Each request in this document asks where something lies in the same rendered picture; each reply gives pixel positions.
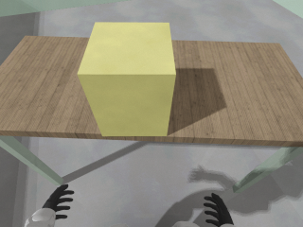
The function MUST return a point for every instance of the right robot hand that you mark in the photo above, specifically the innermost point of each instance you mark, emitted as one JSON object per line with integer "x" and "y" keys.
{"x": 222, "y": 215}

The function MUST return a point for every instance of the carton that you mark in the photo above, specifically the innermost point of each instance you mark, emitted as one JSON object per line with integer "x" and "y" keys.
{"x": 128, "y": 75}

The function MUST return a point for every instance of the table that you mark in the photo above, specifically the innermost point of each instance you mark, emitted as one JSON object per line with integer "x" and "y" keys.
{"x": 230, "y": 93}

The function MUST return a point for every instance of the left robot forearm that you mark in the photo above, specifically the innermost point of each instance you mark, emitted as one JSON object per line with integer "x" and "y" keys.
{"x": 44, "y": 217}

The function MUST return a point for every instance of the left robot hand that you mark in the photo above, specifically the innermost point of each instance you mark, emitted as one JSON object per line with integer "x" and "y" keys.
{"x": 55, "y": 199}

